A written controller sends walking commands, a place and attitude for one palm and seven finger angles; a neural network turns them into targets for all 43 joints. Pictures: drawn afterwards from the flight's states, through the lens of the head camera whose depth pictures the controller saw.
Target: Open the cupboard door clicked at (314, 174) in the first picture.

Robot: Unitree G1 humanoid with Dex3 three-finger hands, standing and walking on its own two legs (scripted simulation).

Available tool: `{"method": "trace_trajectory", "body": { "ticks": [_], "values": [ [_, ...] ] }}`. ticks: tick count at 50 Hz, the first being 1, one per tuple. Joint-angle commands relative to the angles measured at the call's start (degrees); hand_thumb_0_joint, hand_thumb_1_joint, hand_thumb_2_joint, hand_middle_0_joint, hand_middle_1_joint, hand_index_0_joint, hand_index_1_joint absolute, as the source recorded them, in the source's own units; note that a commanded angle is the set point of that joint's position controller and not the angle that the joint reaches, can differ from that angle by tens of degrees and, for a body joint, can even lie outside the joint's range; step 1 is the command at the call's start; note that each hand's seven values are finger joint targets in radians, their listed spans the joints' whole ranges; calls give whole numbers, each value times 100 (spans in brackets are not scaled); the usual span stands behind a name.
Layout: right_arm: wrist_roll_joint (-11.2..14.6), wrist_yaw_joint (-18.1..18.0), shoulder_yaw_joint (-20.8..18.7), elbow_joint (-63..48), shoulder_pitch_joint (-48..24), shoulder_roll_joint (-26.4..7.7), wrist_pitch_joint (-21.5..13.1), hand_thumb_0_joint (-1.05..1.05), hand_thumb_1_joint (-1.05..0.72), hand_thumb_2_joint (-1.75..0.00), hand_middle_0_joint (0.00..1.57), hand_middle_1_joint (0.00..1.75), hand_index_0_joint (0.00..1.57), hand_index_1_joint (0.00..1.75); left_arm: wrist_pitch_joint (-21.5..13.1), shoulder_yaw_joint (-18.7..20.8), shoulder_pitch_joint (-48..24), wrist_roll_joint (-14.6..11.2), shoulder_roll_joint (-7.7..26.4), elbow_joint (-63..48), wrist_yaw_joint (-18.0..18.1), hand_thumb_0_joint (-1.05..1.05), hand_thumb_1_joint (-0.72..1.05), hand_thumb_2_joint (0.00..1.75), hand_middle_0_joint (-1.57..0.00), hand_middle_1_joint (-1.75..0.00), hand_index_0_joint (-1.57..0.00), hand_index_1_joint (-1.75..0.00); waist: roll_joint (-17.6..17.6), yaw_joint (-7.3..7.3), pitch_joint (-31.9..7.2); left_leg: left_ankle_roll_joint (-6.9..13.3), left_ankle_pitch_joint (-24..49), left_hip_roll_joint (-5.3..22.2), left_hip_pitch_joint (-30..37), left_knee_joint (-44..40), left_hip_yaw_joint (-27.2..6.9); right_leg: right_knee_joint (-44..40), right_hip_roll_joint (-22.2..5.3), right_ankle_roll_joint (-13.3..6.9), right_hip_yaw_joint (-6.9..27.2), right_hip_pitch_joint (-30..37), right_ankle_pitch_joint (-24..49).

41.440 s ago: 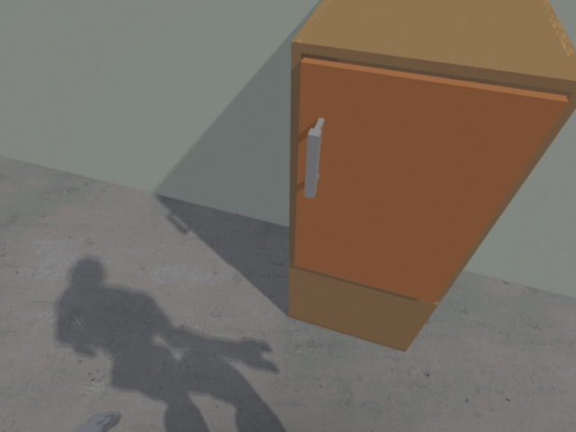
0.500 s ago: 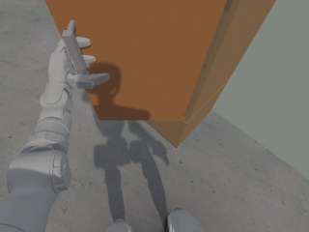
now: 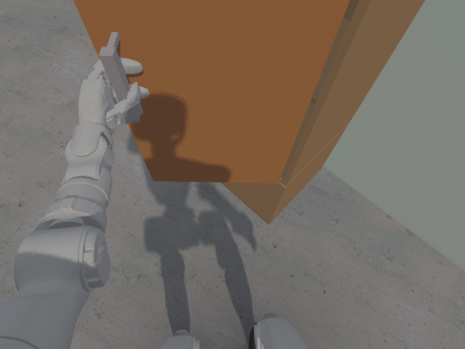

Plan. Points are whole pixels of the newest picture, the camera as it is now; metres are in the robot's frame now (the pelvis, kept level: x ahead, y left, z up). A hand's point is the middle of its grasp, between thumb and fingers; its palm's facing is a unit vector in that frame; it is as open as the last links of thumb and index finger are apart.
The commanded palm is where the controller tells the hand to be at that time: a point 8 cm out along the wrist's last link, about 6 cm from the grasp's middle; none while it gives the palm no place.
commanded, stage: pull the door open along its arc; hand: left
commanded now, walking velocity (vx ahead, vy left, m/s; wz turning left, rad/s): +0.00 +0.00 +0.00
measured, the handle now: (124, 81) +0.55 +0.15 +0.10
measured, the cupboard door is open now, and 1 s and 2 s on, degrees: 44 84 81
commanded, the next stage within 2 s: open thumb and fingers to let go in 0.94 s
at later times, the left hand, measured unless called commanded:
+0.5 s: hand (140, 157) +0.40 +0.12 +0.10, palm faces -0.07 -1.00 +0.02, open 5.8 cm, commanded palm +0.34 +0.17 +0.10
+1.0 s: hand (199, 229) +0.28 +0.03 +0.10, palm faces +0.29 -0.96 -0.03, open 6.2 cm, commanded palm +0.22 +0.07 +0.10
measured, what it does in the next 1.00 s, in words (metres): stands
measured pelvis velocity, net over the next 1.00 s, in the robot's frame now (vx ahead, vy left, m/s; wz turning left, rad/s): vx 0.02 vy -0.04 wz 0.03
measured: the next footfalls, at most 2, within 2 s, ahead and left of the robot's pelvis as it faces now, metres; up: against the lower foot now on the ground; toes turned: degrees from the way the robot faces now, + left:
none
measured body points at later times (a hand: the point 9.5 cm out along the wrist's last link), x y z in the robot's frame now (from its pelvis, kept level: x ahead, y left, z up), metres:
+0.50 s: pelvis +0.01 +0.00 +0.02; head +0.07 -0.02 +0.46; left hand +0.40 +0.17 +0.10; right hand +0.09 -0.26 -0.10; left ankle -0.03 +0.11 -0.69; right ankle +0.03 -0.13 -0.69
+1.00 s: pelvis +0.02 -0.04 +0.02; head +0.03 -0.07 +0.47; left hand +0.26 +0.08 +0.11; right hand +0.21 -0.23 -0.07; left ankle -0.03 +0.11 -0.69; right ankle +0.03 -0.13 -0.69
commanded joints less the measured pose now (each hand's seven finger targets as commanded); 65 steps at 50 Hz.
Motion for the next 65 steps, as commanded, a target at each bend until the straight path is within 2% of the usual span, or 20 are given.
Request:
{"method": "trace_trajectory", "body": {
  "ticks": [1, 6, 11, 15, 17, 21, 24, 25, 28, 29, 33, 36, 38, 43, 46, 50, 52, 55, 60, 65],
  "values": [
    [-22, -67, -356, -323, 884, -890, -106, 0, -90, -90, 20, 30, 20, 30, -352, 76, -2667, -18, 1059, -1168, -35, 0, 90, 90, -40, -135, -40, -135, 139, -162, -2575, 12, 2403, -121, 1081, -556, -128, -351, 228, -139, 3, 1696, 2118],
    [3, -33, -377, -476, 788, -861, -77, 0, -90, -90, 20, 30, 20, 30, -390, 74, -2022, -97, 977, -1583, -117, 0, 90, 90, -40, -135, -40, -135, 323, 45, -2970, -29, 2938, -88, 1452, -541, -95, -311, 238, -152, -19, 1834, 2417],
    [75, -16, -411, -727, 612, -840, -38, 0, -90, -90, 20, 30, 20, 30, -281, 70, -938, -263, 804, -2089, -170, 0, 90, 90, -40, -135, -40, -135, -179, 268, -2829, 35, 2725, -114, 1119, -726, 56, -414, 243, -154, 15, 2468, 2670],
    [138, 5, -424, -947, 408, -779, -36, 0, -90, -90, 20, 30, 20, 30, -179, 104, 225, -399, 713, -2874, -186, 0, 90, 90, -40, -135, -40, -135, -144, 526, -2715, 45, 2931, -107, 1123, -889, 154, -462, 207, -173, 26, 2847, 2932],
    [174, 21, -418, -1078, 245, -732, -62, 0, -90, -90, 20, 30, 20, 30, -83, -33, 945, -484, 448, -3280, -196, 0, 90, 90, -40, -135, -40, -135, -430, 600, -2490, 71, 2727, -115, 977, -1005, 228, -546, 188, -167, 24, 3069, 2981],
    [227, 53, -406, -1326, -115, -623, -151, 0, -90, -90, 20, 30, 20, 30, 27, -301, 2314, -610, 9, -4532, -154, 0, 90, 90, -40, -135, -40, -135, -308, 808, -2301, 61, 2869, -114, 1174, -1166, 284, -616, 138, -175, 9, 3284, 3063],
    [243, 100, -376, -1485, -468, -455, -259, 0, -90, -90, 20, 30, 20, 30, 144, -385, 3363, -744, -447, -5693, 373, 0, 90, 90, -40, -135, -40, -135, -213, 1039, -2103, -10, 2990, -101, 1416, -1287, 265, -704, 132, -173, -94, 3311, 2930],
    [234, 114, -365, -1505, -577, -425, -285, 0, -90, -90, 20, 30, 20, 30, 225, -594, 3709, -686, -689, -5929, 550, 0, 90, 90, -40, -135, -40, -135, -220, 1010, -1908, -26, 2908, -99, 1472, -1319, 289, -743, 129, -155, -116, 3237, 2850],
    [154, 111, -349, -1556, -866, -364, -322, 0, -90, -90, 20, 30, 20, 30, 417, -468, 4402, -539, -842, -6495, 1419, 0, 90, 90, -40, -135, -40, -135, -743, 1108, -1434, -57, 2357, -123, 1362, -1448, 218, -878, 112, -137, -187, 3249, 2355],
    [141, 134, -316, -1598, -1000, -311, -321, 0, -90, -90, 20, 30, 20, 30, 467, -685, 4639, -419, -1065, -6807, 1665, 0, 90, 90, -40, -135, -40, -135, -469, 1090, -1344, -70, 2206, -135, 1423, -1488, 244, -904, 88, -138, -159, 3167, 2184],
    [-22, 136, -276, -1685, -1143, -192, -245, 0, -90, -90, 20, 30, 20, 30, 615, -1158, 5615, 218, -1341, -7731, 2452, 0, 90, 90, -40, -135, -40, -135, -412, 1131, -1271, -70, 2189, -137, 1560, -1462, 200, -852, 30, -183, -135, 3231, 2119],
    [-77, 132, -225, -1823, -1322, -35, -112, 0, -90, -90, 20, 30, 20, 30, 870, -1558, 6583, 449, -1742, -8400, 2927, 0, 90, 90, -40, -135, -40, -135, -426, 1167, -1224, -80, 2203, -156, 1584, -1435, 250, -897, -2, -212, -83, 3423, 2344],
    [-120, 94, -200, -1822, -1415, -5, 4, 0, -90, -90, 20, 30, 20, 30, 1065, -1783, 6720, 634, -1905, -8479, 3226, 0, 90, 90, -40, -135, -40, -135, -639, 1091, -1000, -80, 1939, -158, 1530, -1411, 196, -992, 9, -215, -45, 3371, 2110],
    [-209, 55, -160, -1826, -1700, 116, 131, 0, -90, -90, 20, 30, 20, 30, 1435, -2358, 7024, 1017, -2395, -8693, 3807, 0, 90, 90, -40, -135, -40, -135, -522, 1079, -925, -80, 1887, -205, 1612, -1260, 175, -1056, 18, -235, 29, 3320, 2081],
    [-217, 52, -141, -1753, -1911, 155, 97, 0, -90, -90, 20, 30, 20, 30, 1568, -2864, 6645, 953, -2925, -8681, 3942, 0, 90, 90, -40, -135, -40, -135, -629, 941, -876, -74, 1758, -226, 1704, -1146, 112, -1164, -25, -186, 52, 3203, 2002],
    [-237, 33, -139, -1626, -2019, 134, -61, 0, -90, -90, 20, 30, 20, 30, 1584, -3376, 6228, 943, -3330, -8583, 3998, 0, 90, 90, -40, -135, -40, -135, -785, 794, -793, -60, 1591, -255, 1811, -997, 22, -1379, -172, -84, 218, 3019, 1885],
    [-253, -31, -132, -1462, -1984, 91, -123, 0, -90, -90, 20, 30, 20, 30, 1521, -3223, 5317, 998, -3074, -8393, 4094, 0, 90, 90, -40, -135, -40, -135, -871, 648, -746, -42, 1456, -274, 1748, -950, -38, -1403, -220, -44, 283, 2840, 1667],
    [-265, -73, -168, -1421, -1937, 104, -188, 0, -90, -90, 20, 30, 20, 30, 1433, -3132, 5419, 1022, -2969, -8197, 4074, 0, 69, 81, -38, -133, -38, -133, -825, 770, -932, -39, 1393, -302, 1772, -980, -33, -1471, -261, -32, 372, 2932, 1454],
    [-250, -97, -218, -1409, -1844, 92, -264, 0, -90, -90, 20, 30, 20, 30, 1284, -3112, 5653, 939, -2933, -8127, 3889, 0, 34, 66, -36, -129, -36, -129, -940, 861, -1220, -43, 1464, -294, 1691, -1072, -13, -1402, -309, 7, 421, 3282, 1878],
    [-258, -118, -241, -1356, -1817, 43, -372, 0, -90, -90, 20, 30, 20, 30, 1090, -3231, 5171, 1009, -2951, -8086, 3809, 0, -1, 51, -33, -125, -33, -125, -902, 742, -984, 10, 1296, -278, 1719, -1053, -24, -1488, -297, -30, 410, 2937, 1201]
  ]
}}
